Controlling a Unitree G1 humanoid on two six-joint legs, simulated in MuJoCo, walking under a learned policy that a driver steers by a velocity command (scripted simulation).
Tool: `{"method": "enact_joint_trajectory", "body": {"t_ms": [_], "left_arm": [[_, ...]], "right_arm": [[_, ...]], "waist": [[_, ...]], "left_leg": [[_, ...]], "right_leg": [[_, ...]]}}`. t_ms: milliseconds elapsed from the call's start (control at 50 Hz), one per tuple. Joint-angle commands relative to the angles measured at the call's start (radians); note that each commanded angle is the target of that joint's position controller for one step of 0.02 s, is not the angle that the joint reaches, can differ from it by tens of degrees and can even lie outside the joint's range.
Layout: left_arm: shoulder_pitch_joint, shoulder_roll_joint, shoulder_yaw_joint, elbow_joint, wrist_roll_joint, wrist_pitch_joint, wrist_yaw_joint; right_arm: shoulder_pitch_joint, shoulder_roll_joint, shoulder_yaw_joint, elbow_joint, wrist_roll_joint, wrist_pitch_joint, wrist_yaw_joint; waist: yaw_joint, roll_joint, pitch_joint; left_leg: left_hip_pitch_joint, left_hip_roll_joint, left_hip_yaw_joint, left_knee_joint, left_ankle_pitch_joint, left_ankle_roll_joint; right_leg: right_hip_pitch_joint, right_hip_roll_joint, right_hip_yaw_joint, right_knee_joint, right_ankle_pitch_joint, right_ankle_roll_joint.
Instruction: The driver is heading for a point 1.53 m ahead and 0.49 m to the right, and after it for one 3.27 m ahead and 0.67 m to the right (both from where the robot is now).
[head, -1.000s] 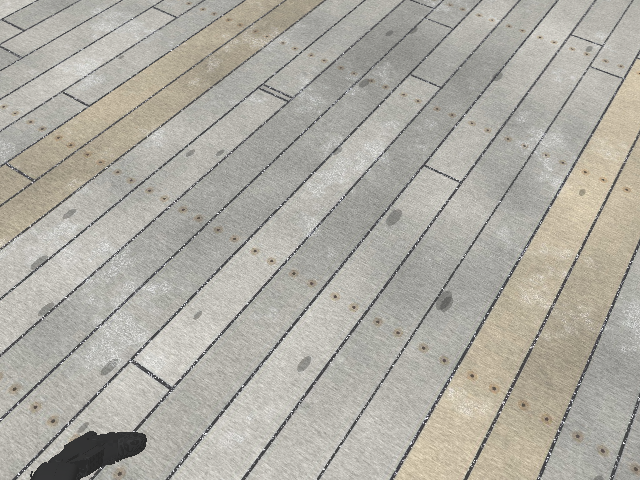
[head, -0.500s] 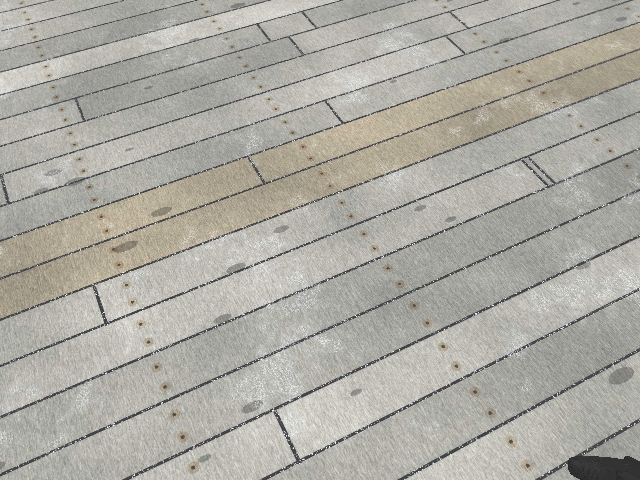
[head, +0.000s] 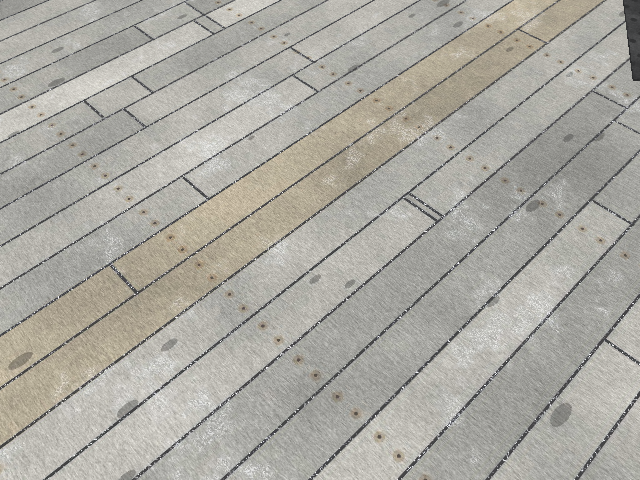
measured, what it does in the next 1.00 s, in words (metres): walks ahead, turning right: right foot, then left foot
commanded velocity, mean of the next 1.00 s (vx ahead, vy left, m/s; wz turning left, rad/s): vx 0.17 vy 0.00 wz -0.53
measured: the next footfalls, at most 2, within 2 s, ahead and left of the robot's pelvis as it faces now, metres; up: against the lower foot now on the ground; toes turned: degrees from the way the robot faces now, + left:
right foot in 0.08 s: +0.20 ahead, -0.11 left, +0.00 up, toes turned -5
left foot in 0.54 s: +0.22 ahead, +0.11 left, +0.00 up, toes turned -25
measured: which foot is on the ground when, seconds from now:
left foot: down 0.00-0.08, up 0.10-0.52, down 0.54-1.00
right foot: up 0.00-0.06, down 0.08-0.56, up 0.58-1.00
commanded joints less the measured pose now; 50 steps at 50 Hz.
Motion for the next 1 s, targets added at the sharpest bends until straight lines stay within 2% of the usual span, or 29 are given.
{"method": "enact_joint_trajectory", "body": {"t_ms": [20, 40, 60, 80, 100, 120, 140, 160, 180, 200, 240, 260, 320, 400, 480, 520, 540, 560, 580, 600, 620, 640, 660, 700, 760, 860, 940, 980, 1000], "left_arm": [[0.012, 0.095, 0.030, -0.086, 0.006, -0.002, -0.021], [0.056, 0.114, 0.040, -0.083, 0.006, -0.001, -0.023], [0.145, 0.144, 0.058, -0.065, 0.005, -0.004, -0.020], [0.217, 0.213, 0.085, -0.056, 0.010, -0.008, -0.001], [0.210, 0.318, 0.104, -0.072, 0.013, -0.004, 0.023], [0.199, 0.304, 0.091, -0.114, 0.029, -0.010, 0.017], [0.156, 0.248, 0.078, -0.141, 0.019, -0.011, 0.010], [0.104, 0.206, 0.068, -0.145, -0.001, -0.012, 0.013], [0.059, 0.150, 0.051, -0.142, -0.018, -0.003, 0.021], [0.037, 0.161, 0.053, -0.150, -0.007, 0.001, 0.030], [0.012, 0.161, 0.055, -0.168, 0.010, 0.010, 0.038], [0.015, 0.171, 0.060, -0.172, 0.013, 0.014, 0.045], [0.040, 0.204, 0.073, -0.178, 0.001, 0.026, 0.065], [0.015, 0.197, 0.073, -0.200, 0.000, 0.047, 0.074], [0.025, 0.190, 0.073, -0.210, -0.001, 0.061, 0.069], [0.007, 0.184, 0.070, -0.219, -0.013, 0.070, 0.072], [0.028, 0.159, 0.063, -0.221, -0.016, 0.072, 0.074], [0.055, 0.111, 0.050, -0.232, -0.013, 0.071, 0.071], [0.031, 0.153, 0.064, -0.262, -0.015, 0.055, 0.067], [0.043, 0.210, 0.080, -0.244, -0.005, 0.048, 0.064], [0.058, 0.216, 0.086, -0.223, -0.006, 0.049, 0.060], [0.080, 0.194, 0.082, -0.204, -0.001, 0.054, 0.060], [0.074, 0.171, 0.075, -0.205, 0.001, 0.054, 0.055], [0.040, 0.134, 0.061, -0.222, -0.010, 0.045, 0.043], [-0.030, 0.113, 0.051, -0.256, -0.014, 0.032, 0.037], [-0.063, 0.069, 0.028, -0.276, -0.014, 0.013, 0.018], [-0.049, 0.080, 0.025, -0.269, -0.019, 0.002, 0.006], [0.041, 0.093, 0.034, -0.238, -0.018, 0.000, 0.006], [0.153, 0.135, 0.058, -0.201, -0.019, 0.002, 0.015]], "right_arm": [[-0.066, -0.187, -0.050, -0.066, 0.027, 0.012, -0.017], [-0.082, -0.193, -0.053, -0.071, 0.034, 0.020, -0.021], [-0.095, -0.185, -0.051, -0.075, 0.039, 0.029, -0.023], [-0.048, -0.166, -0.043, -0.073, 0.027, 0.028, -0.020], [0.035, -0.068, -0.013, -0.104, -0.036, 0.023, -0.011], [0.066, -0.090, -0.004, -0.108, -0.023, 0.015, 0.005], [-0.010, -0.151, -0.017, -0.109, 0.013, 0.013, 0.015], [-0.071, -0.147, -0.016, -0.127, 0.018, 0.018, 0.010], [-0.126, -0.132, -0.016, -0.114, -0.007, 0.032, -0.006], [-0.102, -0.145, -0.020, -0.127, -0.006, 0.047, -0.014], [-0.071, -0.147, -0.024, -0.119, -0.007, 0.058, -0.015], [-0.071, -0.125, -0.019, -0.110, -0.005, 0.057, -0.017], [-0.098, -0.101, -0.009, -0.112, -0.010, 0.056, -0.019], [-0.132, -0.106, -0.011, -0.120, -0.001, 0.057, -0.012], [-0.126, -0.118, -0.017, -0.125, 0.007, 0.033, 0.003], [-0.066, -0.121, -0.025, -0.108, 0.009, 0.021, 0.014], [-0.035, -0.161, -0.038, -0.102, -0.001, 0.020, 0.013], [-0.027, -0.240, -0.053, -0.111, -0.024, 0.028, 0.007], [-0.036, -0.264, -0.061, -0.110, -0.054, 0.030, 0.011], [-0.093, -0.207, -0.045, -0.143, -0.046, 0.025, 0.005], [-0.120, -0.171, -0.037, -0.149, -0.024, 0.023, -0.004], [-0.122, -0.162, -0.032, -0.153, -0.005, 0.022, -0.012], [-0.101, -0.157, -0.028, -0.147, 0.003, 0.019, -0.017], [-0.044, -0.157, -0.025, -0.140, -0.004, 0.013, -0.020], [0.027, -0.174, -0.031, -0.127, -0.008, 0.004, -0.015], [0.045, -0.212, -0.045, -0.107, 0.002, -0.006, 0.005], [0.055, -0.232, -0.051, -0.075, 0.029, -0.009, 0.034], [0.033, -0.234, -0.048, -0.060, 0.045, -0.002, 0.042], [0.044, -0.202, -0.034, -0.050, 0.038, -0.004, 0.043]], "waist": [[0.049, 0.130, -0.068], [0.074, 0.133, -0.089], [0.122, 0.105, -0.131], [0.148, 0.003, -0.184], [0.061, -0.251, -0.258], [0.070, -0.210, -0.458], [0.109, -0.066, -0.426], [0.092, -0.012, -0.323], [0.079, 0.091, -0.212], [0.038, -0.004, -0.191], [0.018, -0.057, -0.170], [0.017, -0.042, -0.180], [0.038, -0.034, -0.215], [0.055, -0.087, -0.182], [0.065, -0.124, -0.170], [0.026, -0.125, -0.166], [0.023, -0.078, -0.173], [0.050, 0.147, -0.179], [0.048, 0.355, -0.127], [0.055, 0.261, -0.100], [0.063, 0.220, -0.083], [0.062, 0.200, -0.080], [0.043, 0.190, -0.063], [0.010, 0.177, -0.048], [-0.037, 0.186, -0.031], [-0.045, 0.189, -0.010], [-0.026, 0.193, 0.010], [0.045, 0.164, -0.010], [0.100, 0.125, -0.071]], "left_leg": [[0.015, 0.304, -0.060, 0.072, 0.770, 0.121], [0.018, 0.297, -0.056, 0.158, 0.833, 0.106], [0.000, 0.258, -0.033, 0.307, 0.829, 0.073], [-0.091, 0.180, -0.016, 0.525, 0.650, 0.008], [-0.426, 0.035, -0.031, 0.868, -0.204, -0.074], [-0.582, -0.075, -0.264, 1.109, -0.453, -0.094], [-0.633, -0.021, -0.349, 1.131, -0.368, -0.070], [-0.663, 0.010, -0.340, 1.074, -0.281, -0.056], [-0.654, 0.047, -0.320, 0.977, -0.212, -0.046], [-0.599, 0.057, -0.340, 0.931, -0.174, -0.051], [-0.511, 0.045, -0.329, 0.814, -0.150, -0.063], [-0.486, 0.032, -0.315, 0.747, -0.142, -0.068], [-0.470, 0.017, -0.323, 0.624, -0.081, -0.094], [-0.431, 0.001, -0.331, 0.506, -0.024, -0.096], [-0.373, -0.017, -0.329, 0.346, -0.037, -0.072], [-0.254, -0.018, -0.305, 0.145, 0.066, -0.042], [-0.152, 0.070, -0.360, 0.066, 0.111, -0.008], [-0.051, 0.287, -0.582, -0.005, 0.053, 0.095], [-0.119, 0.412, -0.800, -0.082, -0.017, 0.220], [-0.138, 0.399, -0.756, -0.088, -0.140, 0.218], [-0.135, 0.337, -0.666, -0.085, -0.200, 0.164], [-0.096, 0.294, -0.607, -0.082, -0.211, 0.128], [-0.075, 0.291, -0.571, -0.087, -0.186, 0.125], [-0.059, 0.270, -0.488, -0.114, -0.163, 0.123], [-0.004, 0.283, -0.431, -0.139, -0.134, 0.137], [-0.062, 0.304, -0.317, -0.155, -0.031, 0.144], [-0.114, 0.319, -0.277, -0.128, 0.005, 0.148], [-0.168, 0.316, -0.245, -0.043, 0.085, 0.129], [-0.224, 0.276, -0.194, 0.098, 0.233, 0.101]], "right_leg": [[0.098, 0.028, -0.035, -0.040, -0.086, -0.042], [0.151, 0.057, -0.057, -0.064, -0.121, -0.062], [0.268, 0.098, -0.077, -0.145, -0.067, -0.091], [0.441, 0.087, -0.003, -0.220, 0.245, -0.132], [0.714, -0.155, 0.336, -0.136, 0.770, -0.277], [0.853, -0.306, 0.692, -0.232, 0.600, -0.464], [0.802, -0.264, 0.605, -0.284, 0.430, -0.425], [0.702, -0.219, 0.515, -0.302, 0.269, -0.368], [0.579, -0.152, 0.421, -0.342, 0.113, -0.277], [0.470, -0.163, 0.439, -0.362, 0.065, -0.298], [0.374, -0.108, 0.384, -0.378, 0.079, -0.280], [0.361, -0.079, 0.357, -0.376, 0.075, -0.263], [0.371, -0.076, 0.369, -0.358, 0.059, -0.257], [0.320, -0.043, 0.420, -0.381, -0.225, -0.221], [0.357, -0.041, 0.500, -0.348, -0.228, -0.203], [0.334, -0.007, 0.501, -0.299, -0.201, -0.169], [0.266, 0.039, 0.462, -0.233, -0.275, -0.125], [0.091, 0.158, 0.294, -0.021, -0.514, -0.066], [-0.056, 0.218, 0.156, 0.200, -0.580, -0.030], [-0.083, 0.145, 0.183, 0.332, -0.489, -0.014], [-0.098, 0.133, 0.160, 0.376, -0.412, -0.004], [-0.126, 0.122, 0.138, 0.425, -0.362, 0.015], [-0.166, 0.106, 0.127, 0.476, -0.324, 0.029], [-0.184, 0.082, 0.080, 0.484, -0.274, 0.043], [-0.207, 0.053, 0.061, 0.379, -0.228, 0.060], [-0.045, 0.026, 0.018, 0.130, -0.212, 0.035], [0.137, 0.044, -0.030, -0.036, -0.272, -0.024], [0.326, 0.082, -0.072, -0.172, -0.207, -0.067], [0.515, 0.113, -0.075, -0.205, -0.196, -0.092]]}}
